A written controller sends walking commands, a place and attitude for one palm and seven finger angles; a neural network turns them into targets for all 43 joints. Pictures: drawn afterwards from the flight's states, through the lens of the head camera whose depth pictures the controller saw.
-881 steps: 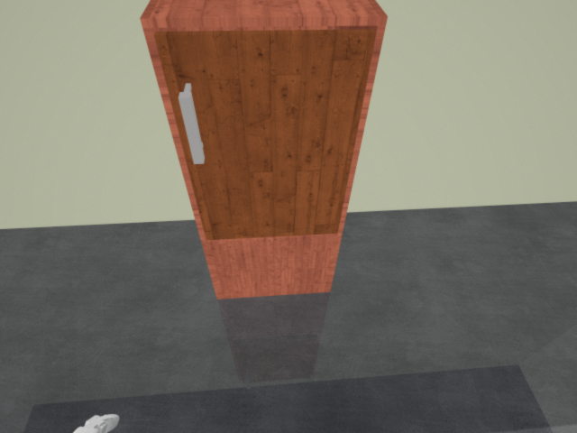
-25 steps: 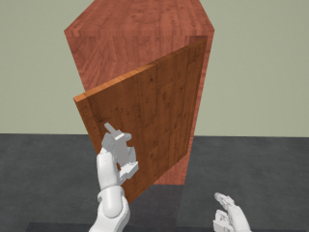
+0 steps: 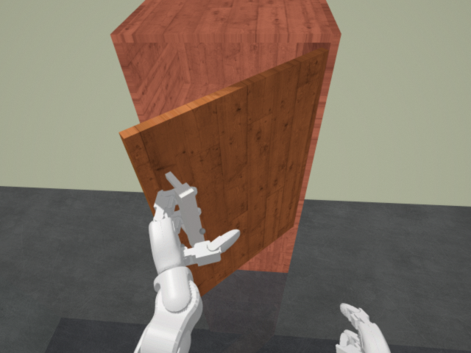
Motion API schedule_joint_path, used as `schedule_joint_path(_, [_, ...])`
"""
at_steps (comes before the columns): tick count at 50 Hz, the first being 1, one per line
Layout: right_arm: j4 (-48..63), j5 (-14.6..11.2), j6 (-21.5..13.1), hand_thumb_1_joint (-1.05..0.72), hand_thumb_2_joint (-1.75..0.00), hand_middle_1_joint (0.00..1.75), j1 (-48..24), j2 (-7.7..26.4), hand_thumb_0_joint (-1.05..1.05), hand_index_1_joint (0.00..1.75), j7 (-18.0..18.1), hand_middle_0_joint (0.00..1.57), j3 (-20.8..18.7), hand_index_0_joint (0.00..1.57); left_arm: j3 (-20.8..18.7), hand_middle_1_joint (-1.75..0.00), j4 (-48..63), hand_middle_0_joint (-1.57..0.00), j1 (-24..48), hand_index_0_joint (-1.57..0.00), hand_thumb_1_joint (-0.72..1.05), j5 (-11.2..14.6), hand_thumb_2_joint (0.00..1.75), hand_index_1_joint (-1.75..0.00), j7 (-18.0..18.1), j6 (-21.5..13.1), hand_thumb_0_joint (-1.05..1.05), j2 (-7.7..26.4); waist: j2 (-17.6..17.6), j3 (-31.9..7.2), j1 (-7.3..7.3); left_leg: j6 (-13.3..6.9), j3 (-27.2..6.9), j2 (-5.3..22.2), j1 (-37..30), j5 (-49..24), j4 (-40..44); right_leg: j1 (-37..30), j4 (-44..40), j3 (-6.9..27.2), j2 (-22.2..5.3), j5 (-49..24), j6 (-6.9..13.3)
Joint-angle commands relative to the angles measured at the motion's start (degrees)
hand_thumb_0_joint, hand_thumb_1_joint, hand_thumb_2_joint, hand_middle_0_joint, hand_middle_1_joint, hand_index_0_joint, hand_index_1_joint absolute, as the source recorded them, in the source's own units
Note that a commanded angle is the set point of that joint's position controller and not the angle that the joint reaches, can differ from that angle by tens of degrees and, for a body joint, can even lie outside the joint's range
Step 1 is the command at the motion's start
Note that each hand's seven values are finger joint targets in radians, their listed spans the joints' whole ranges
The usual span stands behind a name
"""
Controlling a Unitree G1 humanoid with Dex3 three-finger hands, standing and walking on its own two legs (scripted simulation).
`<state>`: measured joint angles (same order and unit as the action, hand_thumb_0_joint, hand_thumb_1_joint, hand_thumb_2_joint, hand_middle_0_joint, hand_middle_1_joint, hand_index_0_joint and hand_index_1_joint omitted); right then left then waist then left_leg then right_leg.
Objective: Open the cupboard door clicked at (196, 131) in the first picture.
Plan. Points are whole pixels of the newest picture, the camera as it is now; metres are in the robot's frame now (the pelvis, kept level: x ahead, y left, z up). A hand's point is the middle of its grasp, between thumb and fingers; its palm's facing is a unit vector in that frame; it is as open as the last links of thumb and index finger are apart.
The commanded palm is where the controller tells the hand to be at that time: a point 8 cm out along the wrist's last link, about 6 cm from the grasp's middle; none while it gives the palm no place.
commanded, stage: open thumb and fingers to let go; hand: left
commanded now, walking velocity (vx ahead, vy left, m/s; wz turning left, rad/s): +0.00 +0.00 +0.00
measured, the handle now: (185, 213) +0.33 +0.11 +0.08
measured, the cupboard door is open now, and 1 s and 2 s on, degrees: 43 45 45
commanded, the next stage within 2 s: slide the hand sideways off the handle in 0.38 s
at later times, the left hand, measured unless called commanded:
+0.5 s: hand (201, 231) +0.29 +0.07 +0.09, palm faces +0.27 -0.96 -0.02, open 15.0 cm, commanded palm +0.25 +0.11 +0.08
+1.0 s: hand (194, 259) +0.24 +0.08 +0.08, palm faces -0.11 -0.99 +0.00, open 16.2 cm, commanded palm +0.22 +0.14 +0.08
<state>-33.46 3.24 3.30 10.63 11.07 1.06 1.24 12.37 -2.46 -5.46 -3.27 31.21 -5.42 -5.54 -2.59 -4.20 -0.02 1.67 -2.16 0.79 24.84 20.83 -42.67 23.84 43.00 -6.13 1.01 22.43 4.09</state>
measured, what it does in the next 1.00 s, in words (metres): stands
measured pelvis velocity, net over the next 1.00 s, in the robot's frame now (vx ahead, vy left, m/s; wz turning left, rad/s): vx -0.01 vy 0.03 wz -0.05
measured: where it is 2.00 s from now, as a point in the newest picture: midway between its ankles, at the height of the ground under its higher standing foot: outside the picture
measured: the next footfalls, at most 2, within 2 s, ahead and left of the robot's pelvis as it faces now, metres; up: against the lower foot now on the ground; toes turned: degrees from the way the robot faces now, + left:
none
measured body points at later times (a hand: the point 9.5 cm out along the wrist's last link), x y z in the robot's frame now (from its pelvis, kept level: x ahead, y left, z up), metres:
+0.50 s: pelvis -0.01 +0.03 +0.00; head -0.02 +0.02 +0.45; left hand +0.27 +0.12 +0.09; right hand +0.17 -0.18 -0.09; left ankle +0.01 +0.14 -0.71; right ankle +0.00 -0.07 -0.71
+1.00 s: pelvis -0.01 +0.03 +0.00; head -0.01 +0.02 +0.45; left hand +0.24 +0.13 +0.09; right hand +0.16 -0.18 -0.08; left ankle +0.01 +0.14 -0.71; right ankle +0.00 -0.07 -0.71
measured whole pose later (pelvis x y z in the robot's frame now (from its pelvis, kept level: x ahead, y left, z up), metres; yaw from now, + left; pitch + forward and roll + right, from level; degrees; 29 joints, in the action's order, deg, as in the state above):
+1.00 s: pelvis -0.01 +0.03 +0.00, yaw -3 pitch +2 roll +0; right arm -27.9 0.3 -1.1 14.1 11.2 -0.2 3.6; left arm 13.4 4.6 -12.3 1.8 6.7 -8.1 2.7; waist -1.6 -3.6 -0.3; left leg -0.6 1.5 0.2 25.7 21.8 -45.1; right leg 25.8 45.4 -2.5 0.3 22.0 1.9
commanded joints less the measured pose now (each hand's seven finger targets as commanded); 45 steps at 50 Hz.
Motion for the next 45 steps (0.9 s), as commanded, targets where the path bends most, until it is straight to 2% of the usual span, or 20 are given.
schedule_joint_path(1, [9.74, 0.09, -3.28, -0.90, -0.90, 0.30, -7.76, 3.80, 0.00, 0.30, 0.40, 0.20, -1.72, 0.20, 0.71, -1.15, 12.13, -0.29, 15.02, -0.29, -0.50, -1.62, 0.30, -1.15, 0.88, -3.79, 0.00, -3.14, 6.68, -9.71, 0.25, -2.91, 1.11, -2.08, -2.76, -7.65, 2.37, -3.29, -11.12, 7.81, -3.93, -10.58, -3.42])
schedule_joint_path(7, [10.11, -0.05, -3.39, -0.90, -0.90, 0.30, -7.00, 3.90, 0.00, 0.30, -0.21, 0.20, -2.00, 0.20, 2.21, -0.85, 11.26, -0.24, 14.95, -0.24, -0.50, -1.99, 0.30, -0.85, 2.02, -3.16, 0.00, -5.28, 7.90, -10.87, 0.24, -2.82, 1.01, -1.43, -3.43, -9.63, 2.86, -2.79, -8.35, 4.52, -2.25, -12.16, -2.67])
schedule_joint_path(12, [10.35, -0.33, -3.12, -0.90, -0.90, 0.30, -7.70, 3.82, 0.00, 0.30, -0.70, 0.20, -1.83, 0.20, 3.76, -0.60, 11.39, -0.20, 15.44, -0.20, -0.50, -2.16, 0.30, -0.60, 2.68, -2.15, 0.00, -7.03, 5.01, -9.60, 0.14, -2.57, 0.87, -1.08, -3.57, -9.68, 3.15, -1.46, -7.26, 3.31, -1.49, -10.74, -1.99])
schedule_joint_path(18, [10.29, -0.31, -2.74, -0.90, -0.90, 0.30, -8.45, 3.65, 0.00, 0.30, -0.99, 0.20, -1.66, 0.20, 3.15, -0.30, 11.19, -0.15, 16.32, -0.15, -0.50, -1.83, 0.30, -0.30, 3.74, -0.74, 0.00, -7.22, 6.22, -10.21, -0.48, -2.41, 0.79, -1.06, -3.31, -8.99, 3.24, -1.56, -7.21, 3.02, -1.14, -9.00, -1.79])
schedule_joint_path(19, [10.37, -0.42, -2.57, -0.90, -0.90, 0.30, -8.68, 3.74, 0.00, 0.30, -0.98, 0.20, -1.70, 0.20, 2.52, -0.30, 10.91, -0.15, 15.35, -0.15, -0.50, -1.72, 0.30, -0.30, 3.70, -0.41, 0.00, -6.67, 5.41, -10.07, -1.00, -2.31, 0.69, -1.00, -3.12, -8.96, 3.54, -1.94, -7.23, 2.98, -1.11, -8.76, -1.61])
schedule_joint_path(21, [10.12, -0.36, -2.42, -0.90, -0.90, 0.30, -9.09, 3.60, 0.00, 0.30, -1.08, 0.20, -1.42, 0.20, 3.22, -0.30, 11.01, -0.15, 17.68, -0.15, -0.50, -1.63, 0.30, -0.30, 4.02, 0.06, 0.00, -7.71, 5.54, -9.39, -0.40, -2.34, 0.59, -1.00, -3.16, -8.50, 3.44, -0.97, -7.07, 2.76, -1.06, -8.05, -1.68])
schedule_joint_path(24, [10.02, -0.49, -2.44, -0.90, -0.90, 0.30, -9.44, 3.60, 0.00, 0.30, -1.36, 0.20, -1.58, 0.20, 3.75, -0.30, 10.67, -0.15, 17.15, -0.15, -0.50, -2.11, 0.30, -0.30, 4.24, 0.43, 0.00, -8.39, 4.89, -8.73, -0.63, -2.13, 0.19, -0.74, -3.01, -8.07, 3.53, -0.35, -6.82, 2.44, -0.89, -6.75, -1.36])
schedule_joint_path(25, [8.31, -0.72, -2.19, -0.90, -0.90, 0.30, -4.28, 5.93, 0.00, 0.30, -1.83, 0.20, -1.52, 0.20, 15.78, -0.30, 10.89, -0.15, 16.42, -0.15, -0.50, -7.20, 0.30, -0.30, -8.31, -2.29, 0.00, -2.80, 8.26, -5.55, 4.62, -3.27, 0.23, -0.93, -4.36, -9.82, 3.11, 2.25, -6.10, 4.92, -1.33, -12.46, -1.83])
schedule_joint_path(26, [10.49, -1.28, -2.60, -0.90, -0.90, 0.30, -3.49, 5.59, 0.00, 0.30, -1.26, 0.20, -1.71, 0.20, 10.86, -0.30, 14.03, -0.15, 19.55, -0.15, -0.50, -4.78, 0.30, -0.30, -15.01, -5.15, 0.00, 1.65, 6.54, -9.30, 3.18, -3.64, 0.41, -1.12, -3.90, -10.16, 2.90, 0.56, -4.98, 4.53, -1.42, -14.58, -1.74])
schedule_joint_path(27, [10.93, -1.47, -2.79, -0.90, -0.90, 0.30, -3.44, 5.65, 0.00, 0.30, -0.49, 0.20, -1.62, 0.20, 9.62, -0.30, 14.72, -0.15, 20.09, -0.15, -0.50, -3.81, 0.30, -0.30, -19.21, -7.05, 0.00, 4.38, 5.57, -11.86, 2.28, -3.88, 0.64, -1.44, -4.41, -10.53, 2.67, -1.20, -4.37, 5.05, -1.52, -16.01, -1.63])
schedule_joint_path(29, [11.77, -2.22, -3.72, -0.90, -0.90, 0.30, -3.03, 5.66, 0.00, 0.30, 0.22, 0.20, -1.27, 0.20, 9.56, -0.30, 15.72, -0.15, 19.76, -0.15, -0.50, -1.04, 0.30, -0.30, -26.52, -8.84, 0.00, 5.52, 2.25, -12.47, 2.55, -3.83, 0.63, -1.43, -5.75, -10.26, 2.61, -1.02, -4.21, 4.98, -1.60, -15.82, -1.51])
schedule_joint_path(30, [12.49, -2.82, -4.45, -0.90, -0.90, 0.30, -3.37, 5.42, 0.00, 0.30, 0.39, 0.20, -0.82, 0.20, 9.37, -0.30, 15.79, -0.15, 19.69, -0.15, -0.50, 1.28, 0.30, -0.30, -29.13, -9.07, 0.00, 4.83, 1.33, -11.49, 2.41, -3.67, 0.29, -1.45, -5.45, -8.60, 2.90, -0.14, -4.36, 4.65, -1.38, -13.63, -1.47])
schedule_joint_path(32, [13.30, -3.72, -5.99, -0.90, -0.90, 0.30, -4.63, 5.20, 0.00, 0.30, 0.96, 0.20, -0.08, 0.20, 8.17, -0.30, 13.73, -0.15, 19.87, -0.15, -0.50, 6.35, 0.30, -0.30, -30.74, -7.78, 0.00, 2.02, 2.77, -8.11, 2.52, -3.36, -0.31, -1.38, -4.13, -3.36, 3.86, 1.47, -6.07, 3.79, -0.81, -7.11, -1.90])
schedule_joint_path(33, [13.40, -3.99, -6.71, -0.90, -0.90, 0.30, -5.05, 5.45, 0.00, 0.30, 1.17, 0.20, 0.05, 0.20, 5.54, -0.30, 13.18, -0.15, 18.61, -0.15, -0.50, 8.45, 0.30, -0.30, -30.27, -7.04, 0.00, 2.64, 4.50, -7.16, 1.84, -3.04, -0.77, -1.30, -3.12, -1.10, 4.60, 1.59, -6.85, 3.48, -0.60, -3.83, -2.02])
schedule_joint_path(34, [13.56, -4.28, -7.17, -0.90, -0.90, 0.30, -6.08, 5.61, 0.00, 0.30, 1.27, 0.20, 0.19, 0.20, 3.86, -0.30, 12.29, -0.15, 17.11, -0.15, -0.50, 9.67, 0.30, -0.30, -29.46, -6.26, 0.00, 2.97, 5.91, -5.73, 1.10, -2.85, -0.99, -1.25, -2.60, 0.51, 5.41, 1.65, -7.52, 3.22, -0.53, -1.48, -2.03])
schedule_joint_path(35, [13.44, -4.21, -7.55, -0.90, -0.90, 0.30, -6.15, 5.73, 0.00, 0.30, 1.31, 0.20, 0.16, 0.20, 2.65, -0.30, 12.57, -0.15, 16.87, -0.15, -0.50, 10.31, 0.30, -0.30, -28.20, -5.81, 0.00, 2.94, 6.72, -6.19, 0.93, -2.73, -1.02, -1.33, -2.55, 1.13, 5.76, 1.51, -7.56, 3.16, -0.62, -0.57, -2.25])
schedule_joint_path(37, [13.57, -3.89, -8.12, -0.90, -0.90, 0.30, -5.79, 5.77, 0.00, 0.30, 0.99, 0.20, 0.02, 0.20, 0.38, -0.30, 12.76, -0.15, 13.79, -0.15, -0.50, 9.88, 0.30, -0.30, -25.75, -5.10, 0.00, 3.92, 7.75, -6.87, -0.39, -2.61, -0.74, -1.31, -2.26, 0.64, 6.25, 0.84, -7.43, 3.08, -0.68, -0.58, -2.35])
schedule_joint_path(39, [13.68, -3.54, -8.09, -0.90, -0.90, 0.30, -5.33, 5.98, 0.00, 0.30, 0.45, 0.20, -0.15, 0.20, -1.19, -0.30, 14.06, -0.15, 11.96, -0.15, -0.50, 7.73, 0.30, -0.30, -23.56, -5.29, 0.00, 6.46, 7.12, -7.64, -1.20, -2.66, -0.25, -1.34, -2.16, -1.05, 6.25, -0.02, -6.88, 3.40, -0.81, -1.91, -2.22])
schedule_joint_path(42, [14.36, -3.04, -8.16, -0.90, -0.90, 0.30, -4.20, 5.56, 0.00, 0.30, -0.47, 0.20, -0.36, 0.20, -0.39, -0.30, 16.44, -0.15, 8.51, -0.15, -0.50, 4.69, 0.30, -0.30, -22.30, -6.19, 0.00, 6.66, 5.93, -8.20, -1.18, -2.73, 0.45, -0.99, -2.55, -3.61, 5.70, -0.17, -5.71, 3.42, -0.92, -4.95, -2.06])
schedule_joint_path(45, [15.27, -2.97, -8.01, -0.90, -0.90, 0.30, -4.33, 5.48, 0.00, 0.30, -0.94, 0.20, -0.40, 0.20, -0.85, -0.30, 18.92, -0.15, 4.29, -0.15, -0.50, 4.35, 0.30, -0.30, -22.65, -6.72, 0.00, 7.54, 4.20, -7.90, -1.67, -2.84, 1.16, -1.01, -2.36, -4.26, 5.47, -0.87, -5.83, 3.89, -0.95, -6.05, -1.87])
